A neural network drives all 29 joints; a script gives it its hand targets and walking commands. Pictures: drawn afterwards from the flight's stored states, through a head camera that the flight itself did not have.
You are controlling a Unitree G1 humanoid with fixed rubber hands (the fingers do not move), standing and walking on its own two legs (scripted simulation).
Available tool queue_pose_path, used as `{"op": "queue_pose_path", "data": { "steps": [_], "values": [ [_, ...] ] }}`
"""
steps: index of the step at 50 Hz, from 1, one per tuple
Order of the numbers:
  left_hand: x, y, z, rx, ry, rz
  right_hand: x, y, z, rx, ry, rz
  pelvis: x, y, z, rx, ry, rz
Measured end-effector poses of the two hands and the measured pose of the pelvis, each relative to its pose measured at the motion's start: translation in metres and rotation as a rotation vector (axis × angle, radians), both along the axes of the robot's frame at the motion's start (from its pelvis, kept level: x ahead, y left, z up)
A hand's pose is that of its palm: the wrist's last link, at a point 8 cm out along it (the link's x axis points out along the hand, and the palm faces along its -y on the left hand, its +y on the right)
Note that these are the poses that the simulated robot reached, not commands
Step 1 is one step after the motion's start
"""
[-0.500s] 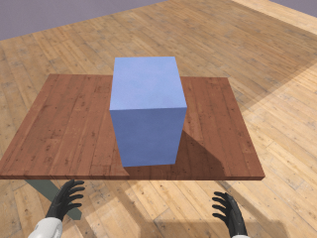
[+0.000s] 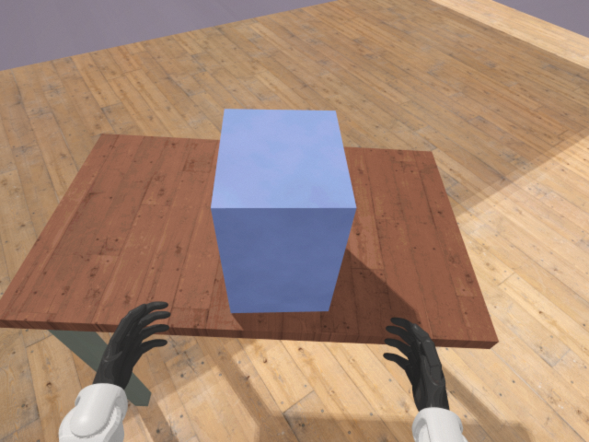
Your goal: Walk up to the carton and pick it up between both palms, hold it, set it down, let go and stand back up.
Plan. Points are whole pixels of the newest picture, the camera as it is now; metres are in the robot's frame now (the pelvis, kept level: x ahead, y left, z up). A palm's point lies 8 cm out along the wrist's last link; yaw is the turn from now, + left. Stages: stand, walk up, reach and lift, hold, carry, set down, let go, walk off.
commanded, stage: reach and lift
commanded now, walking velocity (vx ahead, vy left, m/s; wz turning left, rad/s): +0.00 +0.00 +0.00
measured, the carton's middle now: (280, 217) +0.43 +0.08 +0.04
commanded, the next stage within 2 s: none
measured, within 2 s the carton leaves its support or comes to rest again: neither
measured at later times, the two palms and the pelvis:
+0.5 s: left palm (123, 297) +0.25 +0.25 +0.06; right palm (414, 309) +0.29 -0.12 +0.05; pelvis +0.00 +0.01 +0.00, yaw +0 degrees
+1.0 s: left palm (131, 211) +0.32 +0.25 +0.14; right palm (422, 234) +0.36 -0.11 +0.12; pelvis -0.02 +0.00 +0.00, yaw +1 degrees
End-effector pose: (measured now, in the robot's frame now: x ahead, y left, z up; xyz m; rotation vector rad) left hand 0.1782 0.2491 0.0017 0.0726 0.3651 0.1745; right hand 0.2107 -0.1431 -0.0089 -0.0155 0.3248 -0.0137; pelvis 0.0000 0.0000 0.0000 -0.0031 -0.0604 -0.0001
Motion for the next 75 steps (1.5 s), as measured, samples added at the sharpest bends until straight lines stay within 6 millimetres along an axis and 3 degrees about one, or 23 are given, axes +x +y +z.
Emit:
{"op": "queue_pose_path", "data": {
  "steps": [17,26,48,59,75],
  "values": [
    [0.041,0.001,0.030,-0.035,-0.107,0.017,0.049,0.022,0.032,0.051,-0.114,0.003,0.001,0.005,0.000,-0.003,-0.002,0.004],
    [0.071,0.005,0.064,-0.045,-0.119,0.032,0.083,0.027,0.062,0.058,-0.141,0.010,-0.002,0.006,0.000,-0.003,-0.002,0.008],
    [0.142,0.003,0.128,-0.084,-0.138,0.037,0.146,0.030,0.123,0.032,-0.144,-0.004,-0.018,-0.002,-0.001,-0.002,0.026,0.012],
    [0.159,0.017,0.159,-0.065,-0.153,0.067,0.171,0.033,0.148,0.040,-0.134,0.015,-0.017,-0.004,-0.002,-0.008,0.045,0.023],
    [0.198,0.016,0.194,-0.055,-0.155,0.060,0.209,0.045,0.189,0.042,-0.102,0.023,-0.014,-0.007,-0.001,-0.016,0.083,0.035]
  ]
}}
